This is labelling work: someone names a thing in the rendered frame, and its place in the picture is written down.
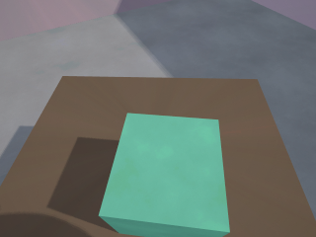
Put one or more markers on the table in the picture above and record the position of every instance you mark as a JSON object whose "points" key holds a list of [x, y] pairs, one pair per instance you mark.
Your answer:
{"points": [[57, 183]]}

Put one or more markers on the carton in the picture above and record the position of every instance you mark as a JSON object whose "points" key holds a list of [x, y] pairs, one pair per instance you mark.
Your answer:
{"points": [[167, 179]]}

